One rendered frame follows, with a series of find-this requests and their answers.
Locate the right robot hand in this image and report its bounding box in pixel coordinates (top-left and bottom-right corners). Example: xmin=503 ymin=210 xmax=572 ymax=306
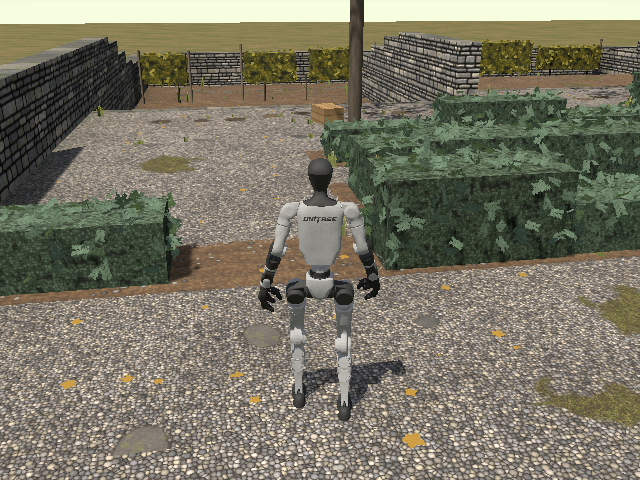
xmin=357 ymin=277 xmax=380 ymax=300

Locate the left robot foot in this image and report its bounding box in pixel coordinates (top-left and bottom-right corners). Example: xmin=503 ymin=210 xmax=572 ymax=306
xmin=292 ymin=383 xmax=306 ymax=408

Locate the robot right forearm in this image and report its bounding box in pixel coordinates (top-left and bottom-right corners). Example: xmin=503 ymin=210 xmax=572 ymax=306
xmin=359 ymin=239 xmax=379 ymax=281

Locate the robot left forearm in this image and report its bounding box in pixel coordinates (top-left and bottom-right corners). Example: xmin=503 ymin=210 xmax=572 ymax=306
xmin=260 ymin=241 xmax=281 ymax=288

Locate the robot left thigh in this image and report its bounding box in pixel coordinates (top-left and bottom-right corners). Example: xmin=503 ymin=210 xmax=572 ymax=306
xmin=286 ymin=278 xmax=307 ymax=347

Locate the left robot hand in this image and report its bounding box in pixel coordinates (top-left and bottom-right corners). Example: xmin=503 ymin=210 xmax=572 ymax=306
xmin=258 ymin=286 xmax=282 ymax=312

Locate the robot right upper arm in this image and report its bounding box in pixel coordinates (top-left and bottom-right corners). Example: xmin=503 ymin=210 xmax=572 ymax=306
xmin=341 ymin=202 xmax=369 ymax=255

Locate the robot left upper arm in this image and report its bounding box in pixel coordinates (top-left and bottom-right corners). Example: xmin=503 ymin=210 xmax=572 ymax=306
xmin=271 ymin=202 xmax=299 ymax=257

